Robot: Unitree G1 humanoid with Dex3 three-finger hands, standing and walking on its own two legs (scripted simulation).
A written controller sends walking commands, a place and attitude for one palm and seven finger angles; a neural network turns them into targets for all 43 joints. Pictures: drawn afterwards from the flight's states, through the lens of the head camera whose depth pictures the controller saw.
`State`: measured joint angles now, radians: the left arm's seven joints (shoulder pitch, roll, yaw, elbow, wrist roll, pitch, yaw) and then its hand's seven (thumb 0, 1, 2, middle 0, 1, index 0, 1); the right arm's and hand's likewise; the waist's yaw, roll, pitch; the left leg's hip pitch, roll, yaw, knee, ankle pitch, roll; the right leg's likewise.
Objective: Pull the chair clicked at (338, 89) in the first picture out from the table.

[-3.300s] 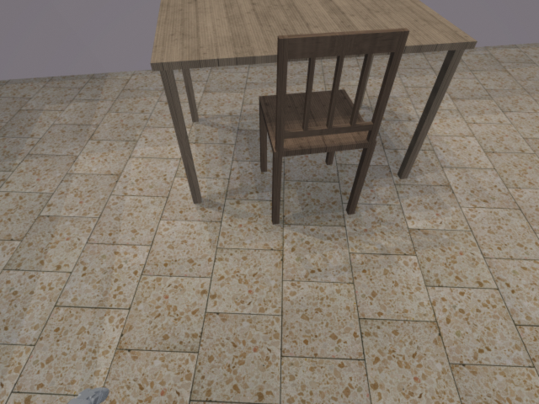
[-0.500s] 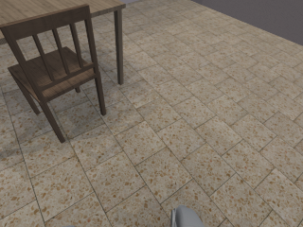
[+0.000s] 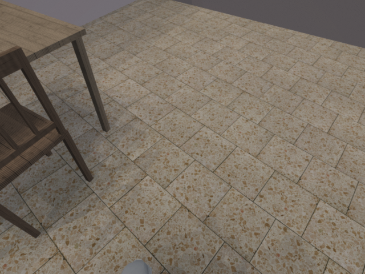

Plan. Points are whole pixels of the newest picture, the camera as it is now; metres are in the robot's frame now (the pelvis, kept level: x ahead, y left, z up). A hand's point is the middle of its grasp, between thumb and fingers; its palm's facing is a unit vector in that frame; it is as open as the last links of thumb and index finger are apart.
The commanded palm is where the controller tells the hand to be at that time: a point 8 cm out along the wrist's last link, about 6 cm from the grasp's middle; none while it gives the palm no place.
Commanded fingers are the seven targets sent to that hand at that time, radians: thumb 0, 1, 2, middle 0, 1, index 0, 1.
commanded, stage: walk to a spot facing it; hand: left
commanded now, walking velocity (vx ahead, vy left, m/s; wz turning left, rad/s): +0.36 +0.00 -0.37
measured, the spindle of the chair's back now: out of the picture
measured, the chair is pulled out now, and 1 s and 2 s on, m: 0.00 0.00 0.00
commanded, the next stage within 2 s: turn to face it in 0.74 s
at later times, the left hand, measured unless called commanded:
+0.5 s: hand (135, 204) +0.33 +0.16 -0.17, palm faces -0.27 -0.95 -0.15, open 7.4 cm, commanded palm none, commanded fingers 0.00 0.90 0.90 -0.20 -0.30 -0.20 -0.30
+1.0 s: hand (161, 162) +0.50 +0.10 -0.18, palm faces -0.28 -0.95 -0.16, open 7.4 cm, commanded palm none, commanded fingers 0.00 0.90 0.90 -0.20 -0.30 -0.20 -0.30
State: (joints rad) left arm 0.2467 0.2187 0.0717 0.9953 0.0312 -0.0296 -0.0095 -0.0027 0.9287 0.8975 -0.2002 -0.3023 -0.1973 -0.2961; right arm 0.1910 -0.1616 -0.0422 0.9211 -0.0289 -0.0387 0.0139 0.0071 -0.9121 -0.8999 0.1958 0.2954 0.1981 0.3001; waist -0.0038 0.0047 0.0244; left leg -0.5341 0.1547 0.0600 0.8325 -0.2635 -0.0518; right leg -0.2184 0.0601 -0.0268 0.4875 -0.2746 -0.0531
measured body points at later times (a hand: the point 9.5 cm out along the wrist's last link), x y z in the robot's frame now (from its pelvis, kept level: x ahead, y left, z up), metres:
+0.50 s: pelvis +0.21 +0.01 +0.00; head +0.25 +0.00 +0.45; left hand +0.35 +0.21 -0.16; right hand +0.09 -0.21 -0.15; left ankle +0.12 +0.14 -0.73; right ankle +0.30 -0.15 -0.70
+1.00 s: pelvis +0.42 -0.06 +0.00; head +0.43 -0.04 +0.45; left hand +0.51 +0.15 -0.16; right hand +0.42 -0.30 -0.14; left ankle +0.54 +0.01 -0.72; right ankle +0.32 -0.14 -0.73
